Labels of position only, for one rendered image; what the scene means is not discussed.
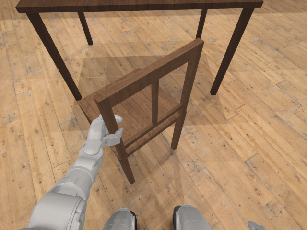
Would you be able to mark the chair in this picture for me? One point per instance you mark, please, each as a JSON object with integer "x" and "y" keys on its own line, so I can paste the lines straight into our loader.
{"x": 146, "y": 109}

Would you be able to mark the robot left shin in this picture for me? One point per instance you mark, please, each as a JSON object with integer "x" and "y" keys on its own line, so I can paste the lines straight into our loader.
{"x": 124, "y": 209}

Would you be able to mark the robot left forearm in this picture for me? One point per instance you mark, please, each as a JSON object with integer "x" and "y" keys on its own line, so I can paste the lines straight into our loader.
{"x": 81, "y": 176}

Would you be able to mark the left robot upper arm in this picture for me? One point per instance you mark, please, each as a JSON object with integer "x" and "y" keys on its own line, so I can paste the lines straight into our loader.
{"x": 58, "y": 211}

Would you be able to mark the table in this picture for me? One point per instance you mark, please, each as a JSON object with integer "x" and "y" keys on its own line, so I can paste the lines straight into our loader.
{"x": 32, "y": 8}

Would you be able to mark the right robot thigh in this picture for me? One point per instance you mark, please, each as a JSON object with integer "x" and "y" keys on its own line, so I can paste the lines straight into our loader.
{"x": 189, "y": 218}

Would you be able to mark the left robot hand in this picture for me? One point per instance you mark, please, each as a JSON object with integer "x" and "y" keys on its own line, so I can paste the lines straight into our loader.
{"x": 98, "y": 129}

